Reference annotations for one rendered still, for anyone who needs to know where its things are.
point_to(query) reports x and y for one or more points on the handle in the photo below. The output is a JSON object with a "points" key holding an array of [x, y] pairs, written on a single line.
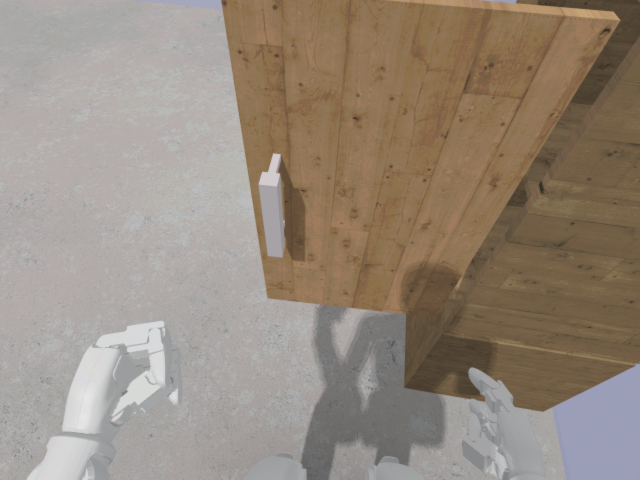
{"points": [[272, 211]]}

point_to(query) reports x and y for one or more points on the cupboard door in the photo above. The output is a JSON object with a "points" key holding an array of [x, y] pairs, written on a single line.
{"points": [[404, 128]]}

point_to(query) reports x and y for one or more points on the right robot hand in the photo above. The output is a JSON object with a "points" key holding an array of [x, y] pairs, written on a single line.
{"points": [[508, 433]]}

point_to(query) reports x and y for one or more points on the left robot thigh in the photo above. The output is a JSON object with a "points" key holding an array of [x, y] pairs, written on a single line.
{"points": [[277, 468]]}

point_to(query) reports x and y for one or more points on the left robot hand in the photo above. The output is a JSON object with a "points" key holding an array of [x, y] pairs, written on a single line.
{"points": [[95, 405]]}

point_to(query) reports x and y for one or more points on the left robot forearm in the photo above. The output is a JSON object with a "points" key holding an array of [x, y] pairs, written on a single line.
{"points": [[75, 456]]}

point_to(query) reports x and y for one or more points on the left robot shin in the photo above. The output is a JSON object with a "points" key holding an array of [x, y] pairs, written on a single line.
{"points": [[285, 454]]}

